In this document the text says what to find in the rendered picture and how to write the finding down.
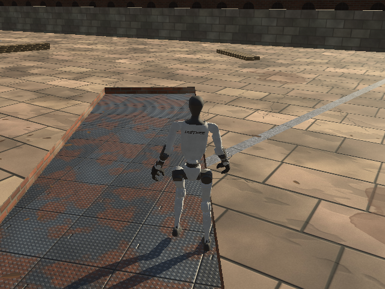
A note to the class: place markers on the robot right forearm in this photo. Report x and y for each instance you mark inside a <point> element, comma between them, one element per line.
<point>224,158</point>

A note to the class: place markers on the robot left hand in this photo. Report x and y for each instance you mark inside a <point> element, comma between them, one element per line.
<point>155,172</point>

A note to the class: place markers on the robot right upper arm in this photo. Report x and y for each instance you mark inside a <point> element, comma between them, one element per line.
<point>213,128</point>

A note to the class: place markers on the left robot foot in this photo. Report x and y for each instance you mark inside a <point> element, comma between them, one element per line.
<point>176,231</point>

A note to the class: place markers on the robot left upper arm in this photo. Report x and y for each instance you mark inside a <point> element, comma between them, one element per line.
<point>175,126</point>

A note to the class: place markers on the robot left forearm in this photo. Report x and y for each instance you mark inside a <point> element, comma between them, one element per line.
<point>161,160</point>

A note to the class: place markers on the robot head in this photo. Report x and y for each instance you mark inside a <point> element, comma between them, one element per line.
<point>196,104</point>

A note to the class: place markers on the robot right hand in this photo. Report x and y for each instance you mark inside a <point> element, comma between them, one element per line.
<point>220,165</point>

